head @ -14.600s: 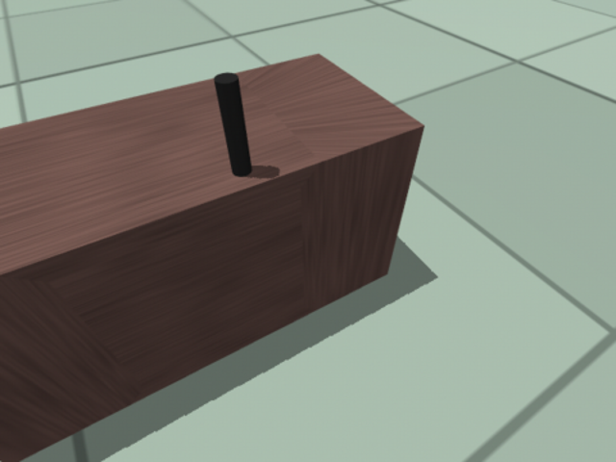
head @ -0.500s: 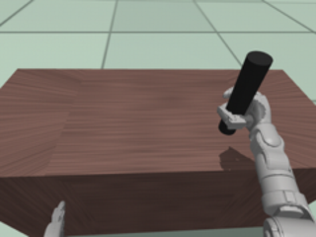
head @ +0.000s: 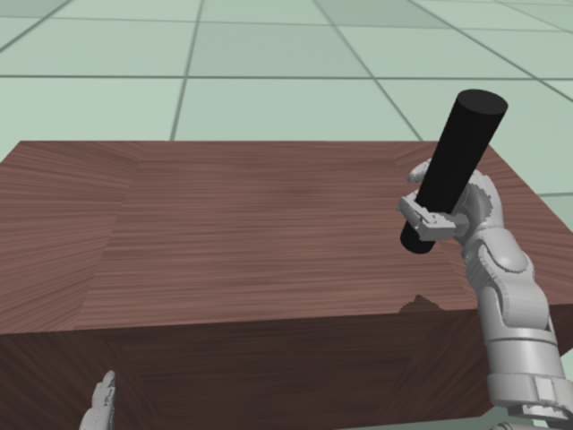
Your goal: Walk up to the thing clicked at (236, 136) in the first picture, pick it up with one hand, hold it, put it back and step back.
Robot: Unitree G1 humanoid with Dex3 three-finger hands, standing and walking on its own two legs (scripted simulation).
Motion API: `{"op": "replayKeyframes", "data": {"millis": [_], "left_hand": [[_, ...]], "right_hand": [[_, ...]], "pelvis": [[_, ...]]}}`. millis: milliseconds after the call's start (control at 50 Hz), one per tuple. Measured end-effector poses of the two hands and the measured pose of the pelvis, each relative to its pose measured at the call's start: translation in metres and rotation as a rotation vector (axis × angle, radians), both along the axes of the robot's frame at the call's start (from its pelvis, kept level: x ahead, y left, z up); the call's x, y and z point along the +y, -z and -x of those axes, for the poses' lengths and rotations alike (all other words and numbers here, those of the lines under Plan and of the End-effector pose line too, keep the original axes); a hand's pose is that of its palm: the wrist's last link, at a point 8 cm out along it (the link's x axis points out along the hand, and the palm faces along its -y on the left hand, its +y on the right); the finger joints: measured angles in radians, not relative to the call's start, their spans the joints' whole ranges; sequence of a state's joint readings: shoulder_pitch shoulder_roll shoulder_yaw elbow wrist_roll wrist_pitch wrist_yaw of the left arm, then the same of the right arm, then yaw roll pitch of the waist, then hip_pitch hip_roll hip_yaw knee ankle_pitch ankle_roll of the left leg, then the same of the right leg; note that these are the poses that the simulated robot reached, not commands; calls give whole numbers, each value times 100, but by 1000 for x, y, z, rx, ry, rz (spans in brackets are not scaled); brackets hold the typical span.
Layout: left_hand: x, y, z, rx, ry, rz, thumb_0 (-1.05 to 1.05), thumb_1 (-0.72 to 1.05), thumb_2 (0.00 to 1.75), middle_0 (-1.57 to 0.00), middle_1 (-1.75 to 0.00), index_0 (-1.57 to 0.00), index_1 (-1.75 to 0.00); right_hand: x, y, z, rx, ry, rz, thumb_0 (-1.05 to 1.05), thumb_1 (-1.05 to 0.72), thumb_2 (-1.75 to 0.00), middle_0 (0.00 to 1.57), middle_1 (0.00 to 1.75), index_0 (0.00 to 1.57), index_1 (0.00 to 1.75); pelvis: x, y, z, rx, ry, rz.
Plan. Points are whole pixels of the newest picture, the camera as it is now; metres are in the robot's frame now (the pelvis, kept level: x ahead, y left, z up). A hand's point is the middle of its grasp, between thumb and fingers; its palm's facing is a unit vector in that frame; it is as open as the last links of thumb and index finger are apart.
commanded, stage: lift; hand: right
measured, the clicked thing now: (442, 185) +0.36 -0.17 +0.22
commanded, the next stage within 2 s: hold in 0.44 s
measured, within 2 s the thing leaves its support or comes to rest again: neither
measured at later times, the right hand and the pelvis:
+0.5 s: hand (444, 199) +0.34 -0.17 +0.21, palm faces -0.01 +1.00 -0.03, open 6.5 cm; pelvis +0.00 +0.00 +0.00, yaw +0 degrees
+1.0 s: hand (452, 200) +0.33 -0.17 +0.22, palm faces -0.03 +1.00 -0.04, open 6.5 cm; pelvis +0.00 +0.00 +0.00, yaw -1 degrees
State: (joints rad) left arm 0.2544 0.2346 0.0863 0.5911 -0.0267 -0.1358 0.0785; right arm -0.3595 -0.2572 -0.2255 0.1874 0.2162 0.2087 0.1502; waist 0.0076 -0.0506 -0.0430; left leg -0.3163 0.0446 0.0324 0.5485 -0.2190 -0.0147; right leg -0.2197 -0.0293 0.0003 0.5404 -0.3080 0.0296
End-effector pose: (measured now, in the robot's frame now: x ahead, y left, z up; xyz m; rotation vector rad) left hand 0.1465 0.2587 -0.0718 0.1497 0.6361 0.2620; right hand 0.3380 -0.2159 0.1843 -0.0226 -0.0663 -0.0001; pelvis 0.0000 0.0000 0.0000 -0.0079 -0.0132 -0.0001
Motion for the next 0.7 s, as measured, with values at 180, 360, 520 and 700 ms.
{"op": "replayKeyframes", "data": {"millis": [180,360,520,700], "left_hand": [[1,-3,-1,-20,4,1,-1,-54,5,-4,-4,-3,-5],[-4,1,1,-13,14,22,-1,-54,5,-4,-4,-4,-5],[-3,-1,-3,-33,12,23,-1,-55,5,-4,-5,-4,-5],[-1,1,-6,-28,6,29,-1,-54,5,-4,-5,-4,-5]], "right_hand": [[-5,-11,11,-1,3,-2,-1,2,-119,92,120,93,119],[-7,-20,18,0,-2,10,-1,2,-120,92,119,93,119],[-8,-29,21,-8,-10,6,-1,2,-120,92,119,93,119],[-11,-35,23,-1,-16,15,-1,2,-120,92,119,93,119]], "pelvis": [[-1,-1,3,-15,4,0],[-2,-2,5,-22,5,-2],[-2,-3,4,-30,6,-2],[-3,-3,1,-28,8,-3]]}}
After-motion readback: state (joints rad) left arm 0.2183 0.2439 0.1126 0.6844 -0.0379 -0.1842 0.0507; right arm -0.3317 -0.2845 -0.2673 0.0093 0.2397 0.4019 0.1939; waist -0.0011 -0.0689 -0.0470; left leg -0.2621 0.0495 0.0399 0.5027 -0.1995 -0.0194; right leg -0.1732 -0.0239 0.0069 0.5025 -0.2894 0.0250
